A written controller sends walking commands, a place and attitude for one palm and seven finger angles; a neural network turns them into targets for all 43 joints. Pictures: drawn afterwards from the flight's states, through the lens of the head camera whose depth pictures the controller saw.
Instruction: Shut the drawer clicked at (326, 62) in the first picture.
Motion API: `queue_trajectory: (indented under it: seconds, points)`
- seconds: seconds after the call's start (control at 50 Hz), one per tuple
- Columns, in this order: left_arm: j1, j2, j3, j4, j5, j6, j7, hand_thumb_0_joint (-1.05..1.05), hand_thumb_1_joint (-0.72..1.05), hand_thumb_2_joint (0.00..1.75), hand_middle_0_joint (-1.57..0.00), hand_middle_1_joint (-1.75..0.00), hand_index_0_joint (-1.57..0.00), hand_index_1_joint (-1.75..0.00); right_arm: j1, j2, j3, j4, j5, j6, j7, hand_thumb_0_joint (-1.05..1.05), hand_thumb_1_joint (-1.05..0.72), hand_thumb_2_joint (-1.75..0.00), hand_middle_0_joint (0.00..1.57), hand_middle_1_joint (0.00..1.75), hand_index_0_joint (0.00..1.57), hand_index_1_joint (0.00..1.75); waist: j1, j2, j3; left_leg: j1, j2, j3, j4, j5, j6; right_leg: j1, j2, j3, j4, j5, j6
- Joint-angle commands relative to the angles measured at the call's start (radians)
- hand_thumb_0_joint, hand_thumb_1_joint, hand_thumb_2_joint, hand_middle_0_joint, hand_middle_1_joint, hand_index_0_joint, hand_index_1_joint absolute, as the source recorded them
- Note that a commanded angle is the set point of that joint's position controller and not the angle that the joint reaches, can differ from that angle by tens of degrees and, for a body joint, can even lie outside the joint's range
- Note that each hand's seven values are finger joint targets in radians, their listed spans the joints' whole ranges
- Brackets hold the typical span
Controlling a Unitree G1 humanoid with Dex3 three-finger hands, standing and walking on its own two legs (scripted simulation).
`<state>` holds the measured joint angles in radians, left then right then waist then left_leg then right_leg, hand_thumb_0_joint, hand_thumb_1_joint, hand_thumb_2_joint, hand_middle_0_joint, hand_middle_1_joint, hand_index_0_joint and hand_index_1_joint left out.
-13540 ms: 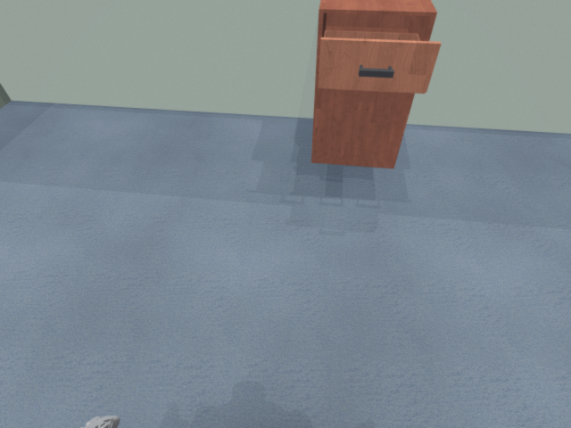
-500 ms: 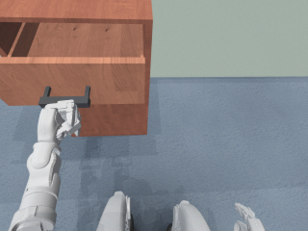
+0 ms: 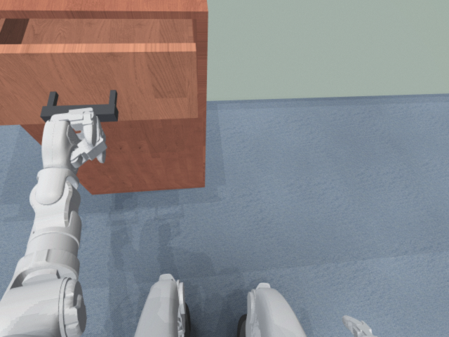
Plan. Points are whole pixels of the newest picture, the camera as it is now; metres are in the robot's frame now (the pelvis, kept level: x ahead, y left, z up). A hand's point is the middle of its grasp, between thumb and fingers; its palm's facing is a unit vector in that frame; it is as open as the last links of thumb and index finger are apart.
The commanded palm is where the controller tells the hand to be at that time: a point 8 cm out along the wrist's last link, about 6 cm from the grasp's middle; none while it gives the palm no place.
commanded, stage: push the drawer shut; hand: left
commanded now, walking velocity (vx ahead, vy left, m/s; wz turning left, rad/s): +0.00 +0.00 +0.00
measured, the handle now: (82, 105) +0.51 +0.26 +0.03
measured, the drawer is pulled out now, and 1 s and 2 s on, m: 0.07 0.00 0.00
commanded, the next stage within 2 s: pull the fist back off the drawer in 1.34 s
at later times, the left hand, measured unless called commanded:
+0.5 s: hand (105, 111) +0.50 +0.22 +0.03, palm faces +0.08 -1.00 -0.05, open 3.0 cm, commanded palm +0.49 +0.25 +0.04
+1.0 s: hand (98, 104) +0.52 +0.23 +0.03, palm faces +0.08 -0.99 -0.06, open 2.8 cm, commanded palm +0.55 +0.25 +0.04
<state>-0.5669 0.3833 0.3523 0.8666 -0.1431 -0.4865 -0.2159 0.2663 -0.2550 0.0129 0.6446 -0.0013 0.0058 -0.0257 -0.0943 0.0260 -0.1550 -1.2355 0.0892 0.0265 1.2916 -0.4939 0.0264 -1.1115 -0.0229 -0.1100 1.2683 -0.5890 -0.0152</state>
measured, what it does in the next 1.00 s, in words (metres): stands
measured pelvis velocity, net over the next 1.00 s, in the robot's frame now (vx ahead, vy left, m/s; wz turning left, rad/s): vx -0.02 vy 0.00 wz -0.02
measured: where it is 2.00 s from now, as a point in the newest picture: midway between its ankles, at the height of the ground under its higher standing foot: outside the picture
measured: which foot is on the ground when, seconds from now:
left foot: down 0.00-1.00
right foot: down 0.00-1.00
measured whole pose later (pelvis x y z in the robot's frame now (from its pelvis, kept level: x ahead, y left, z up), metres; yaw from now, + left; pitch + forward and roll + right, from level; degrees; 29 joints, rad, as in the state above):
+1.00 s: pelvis -0.02 +0.00 -0.03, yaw -1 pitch +30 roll -7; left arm -1.02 0.64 0.42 1.20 -0.03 -0.42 -0.23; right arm 0.31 -0.27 0.06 0.66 -0.04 0.04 -0.02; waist -0.19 0.03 -0.13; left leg -1.45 0.10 -0.03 1.40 -0.48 0.03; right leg -1.29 -0.01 -0.16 1.35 -0.57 -0.02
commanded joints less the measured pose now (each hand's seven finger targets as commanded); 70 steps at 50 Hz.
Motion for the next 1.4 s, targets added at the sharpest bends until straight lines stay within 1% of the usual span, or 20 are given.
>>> queue_trajectory:
  seconds: [0.0,0.14,0.18,0.46,0.48,0.56,0.58,0.66,0.68,0.78,0.86,0.9,0.92,0.98,1.04,1.08,1.14,1.18,1.36,1.38]
  points:
    - [-0.427,0.278,0.079,-0.141,-0.011,-0.059,0.008,0.00,0.90,0.90,-1.40,-1.60,-1.40,-1.60,0.116,-0.177,-0.057,-0.068,-0.002,-0.011,-0.008,0.00,-0.90,-0.90,0.20,0.30,0.20,0.30,-0.031,0.076,-0.434,0.418,-0.046,-0.081,-0.128,0.229,0.001,0.088,0.053,0.076,-0.183,0.234,-0.002]
    - [-0.518,0.280,0.068,-0.092,0.002,-0.054,-0.001,0.00,0.90,0.90,-1.40,-1.60,-1.40,-1.60,0.150,-0.181,-0.057,-0.059,-0.008,0.005,-0.002,0.00,-0.90,-0.90,0.20,0.30,0.20,0.30,-0.051,0.124,-0.471,0.466,-0.041,-0.096,-0.112,0.278,0.002,0.036,0.058,0.066,-0.166,0.256,-0.006]
    - [-0.521,0.329,0.102,-0.069,0.008,-0.049,0.002,0.00,0.90,0.90,-1.40,-1.60,-1.40,-1.60,0.157,-0.189,-0.056,-0.059,-0.009,0.014,-0.002,0.00,-0.90,-0.90,0.20,0.30,0.20,0.30,-0.049,0.103,-0.477,0.447,-0.039,-0.095,-0.109,0.273,0.003,0.045,0.060,0.069,-0.168,0.253,-0.004]
    - [-0.676,0.409,0.131,-0.005,0.043,-0.037,0.005,0.00,0.90,0.90,-1.40,-1.60,-1.40,-1.60,0.207,-0.200,-0.047,-0.047,-0.020,0.044,0.006,0.00,-0.90,-0.90,0.20,0.30,0.20,0.30,-0.084,0.140,-0.505,0.453,-0.029,-0.109,-0.083,0.325,0.007,0.008,0.068,0.060,-0.149,0.282,-0.005]
    - [-0.661,0.428,0.151,-0.007,0.045,-0.038,0.006,0.00,0.90,0.90,-1.40,-1.60,-1.40,-1.60,0.209,-0.199,-0.048,-0.050,-0.021,0.047,0.007,0.00,-0.90,-0.90,0.20,0.30,0.20,0.30,-0.071,0.153,-0.518,0.459,-0.029,-0.107,-0.081,0.336,0.005,0.018,0.068,0.062,-0.148,0.289,-0.005]
    - [-0.704,0.419,0.134,0.022,0.051,-0.032,0.007,0.00,0.90,0.90,-1.40,-1.60,-1.40,-1.60,0.216,-0.200,-0.044,-0.046,-0.022,0.052,0.011,0.00,-0.90,-0.90,0.20,0.30,0.20,0.30,-0.094,0.138,-0.506,0.435,-0.028,-0.109,-0.074,0.328,0.009,0.008,0.070,0.062,-0.150,0.285,-0.003]
    - [-0.710,0.447,0.151,0.041,0.055,-0.027,0.008,0.00,0.90,0.90,-1.40,-1.60,-1.40,-1.60,0.219,-0.202,-0.042,-0.044,-0.022,0.054,0.010,0.00,-0.90,-0.90,0.20,0.30,0.20,0.30,-0.093,0.135,-0.492,0.413,-0.028,-0.107,-0.070,0.313,0.009,0.012,0.071,0.063,-0.149,0.276,-0.003]
    - [-0.816,0.473,0.147,0.027,0.069,-0.028,0.013,0.00,0.90,0.90,-1.40,-1.60,-1.40,-1.60,0.230,-0.209,-0.040,-0.037,-0.027,0.056,0.007,0.00,-0.90,-0.90,0.20,0.30,0.20,0.30,-0.117,0.176,-0.516,0.443,-0.023,-0.123,-0.063,0.310,0.009,-0.042,0.070,0.057,-0.139,0.256,-0.004]
    - [-0.821,0.451,0.126,0.053,0.073,-0.021,0.010,0.00,0.90,0.90,-1.40,-1.60,-1.40,-1.60,0.232,-0.207,-0.040,-0.035,-0.026,0.057,0.007,0.00,-0.90,-0.90,0.20,0.30,0.20,0.30,-0.127,0.174,-0.506,0.436,-0.024,-0.122,-0.059,0.296,0.010,-0.053,0.070,0.058,-0.145,0.246,-0.003]
    - [-0.940,0.491,0.116,0.081,0.087,-0.008,0.016,0.00,0.90,0.90,-1.40,-1.60,-1.40,-1.60,0.245,-0.216,-0.030,-0.017,-0.031,0.050,-0.001,0.00,-0.90,-0.90,0.20,0.30,0.20,0.30,-0.160,0.199,-0.488,0.416,-0.022,-0.137,-0.046,0.238,0.011,-0.111,0.072,0.053,-0.136,0.198,-0.005]
    - [-1.032,0.492,0.091,0.044,0.094,-0.007,0.019,0.00,0.90,0.90,-1.40,-1.60,-1.40,-1.60,0.250,-0.221,-0.027,-0.011,-0.036,0.038,-0.003,0.00,-0.90,-0.90,0.20,0.30,0.20,0.30,-0.174,0.263,-0.535,0.455,-0.022,-0.153,-0.042,0.217,0.009,-0.154,0.072,0.047,-0.126,0.180,-0.011]
    - [-1.051,0.509,0.082,0.086,0.101,0.006,0.024,0.00,0.90,0.90,-1.40,-1.60,-1.40,-1.60,0.245,-0.225,-0.018,-0.008,-0.034,0.033,-0.007,0.00,-0.90,-0.90,0.20,0.30,0.20,0.30,-0.189,0.244,-0.490,0.409,-0.021,-0.161,-0.048,0.143,0.010,-0.174,0.073,0.048,-0.128,0.137,-0.010]
    - [-1.074,0.481,0.054,0.080,0.099,0.011,0.025,0.00,0.90,0.90,-1.40,-1.60,-1.40,-1.60,0.244,-0.223,-0.016,-0.008,-0.035,0.027,-0.007,0.00,-0.90,-0.90,0.20,0.30,0.20,0.30,-0.200,0.257,-0.487,0.401,-0.024,-0.156,-0.048,0.117,0.014,-0.181,0.072,0.052,-0.133,0.125,-0.008]
    - [-1.107,0.540,0.077,0.083,0.106,0.017,0.030,0.00,0.90,0.90,-1.40,-1.60,-1.40,-1.60,0.245,-0.233,-0.010,-0.011,-0.034,0.013,-0.014,0.00,-0.90,-0.90,0.20,0.30,0.20,0.30,-0.198,0.266,-0.517,0.381,-0.024,-0.162,-0.047,0.075,0.014,-0.179,0.072,0.055,-0.126,0.101,-0.009]
    - [-1.133,0.512,0.040,0.103,0.105,0.032,0.029,0.00,0.90,0.90,-1.40,-1.60,-1.40,-1.60,0.245,-0.232,-0.002,-0.007,-0.031,-0.005,-0.019,0.00,-0.90,-0.90,0.20,0.30,0.20,0.30,-0.214,0.278,-0.485,0.371,-0.021,-0.172,-0.059,0.024,0.016,-0.209,0.071,0.052,-0.128,0.077,-0.009]
    - [-1.151,0.557,0.054,0.092,0.108,0.037,0.029,0.00,0.90,0.90,-1.40,-1.60,-1.40,-1.60,0.243,-0.241,0.003,-0.005,-0.032,-0.015,-0.025,0.00,-0.90,-0.90,0.20,0.30,0.20,0.30,-0.212,0.296,-0.504,0.366,-0.016,-0.178,-0.062,-0.009,0.014,-0.216,0.070,0.054,-0.123,0.064,-0.008]
    - [-1.170,0.507,0.014,0.095,0.105,0.047,0.030,0.00,0.90,0.90,-1.40,-1.60,-1.40,-1.60,0.245,-0.239,0.005,0.002,-0.031,-0.035,-0.028,0.00,-0.90,-0.90,0.20,0.30,0.20,0.30,-0.225,0.331,-0.494,0.407,-0.010,-0.198,-0.080,-0.023,0.011,-0.263,0.069,0.043,-0.120,0.065,-0.011]
    - [-1.185,0.537,0.024,0.083,0.106,0.047,0.035,0.00,0.90,0.90,-1.40,-1.60,-1.40,-1.60,0.247,-0.247,0.007,0.009,-0.032,-0.045,-0.034,0.00,-0.90,-0.90,0.20,0.30,0.20,0.30,-0.225,0.327,-0.503,0.416,-0.005,-0.210,-0.091,-0.051,0.008,-0.269,0.068,0.042,-0.119,0.056,-0.009]
    - [-1.206,0.501,-0.001,0.088,0.101,0.055,0.054,0.00,0.90,0.90,-1.40,-1.60,-1.40,-1.60,0.252,-0.251,0.012,0.025,-0.033,-0.085,-0.036,0.00,-0.90,-0.90,0.20,0.30,0.20,0.30,-0.234,0.342,-0.488,0.427,-0.002,-0.231,-0.126,-0.121,0.002,-0.301,0.064,0.035,-0.122,0.032,-0.010]
    - [-1.194,0.510,0.008,0.107,0.100,0.059,0.056,0.00,0.90,0.90,-1.40,-1.60,-1.40,-1.60,0.250,-0.252,0.013,0.026,-0.032,-0.087,-0.037,0.00,-0.90,-0.90,0.20,0.30,0.20,0.30,-0.237,0.307,-0.474,0.403,-0.001,-0.230,-0.127,-0.145,0.004,-0.292,0.064,0.038,-0.127,0.023,-0.007]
